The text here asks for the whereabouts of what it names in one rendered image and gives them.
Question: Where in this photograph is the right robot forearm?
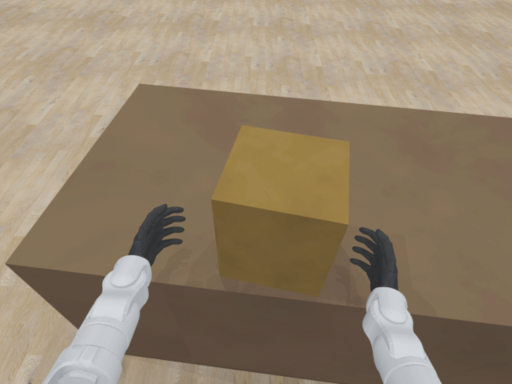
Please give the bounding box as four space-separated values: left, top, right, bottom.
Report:
362 287 442 384

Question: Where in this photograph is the right robot hand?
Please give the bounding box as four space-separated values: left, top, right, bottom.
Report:
350 227 398 292

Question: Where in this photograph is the carton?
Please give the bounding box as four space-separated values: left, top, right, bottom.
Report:
211 125 350 297

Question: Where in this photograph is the left robot forearm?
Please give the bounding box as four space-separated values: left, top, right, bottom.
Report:
42 255 152 384

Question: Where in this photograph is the pedestal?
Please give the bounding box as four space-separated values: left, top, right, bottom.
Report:
5 84 512 384

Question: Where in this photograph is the left robot hand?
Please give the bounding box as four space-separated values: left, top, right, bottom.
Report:
128 204 186 267

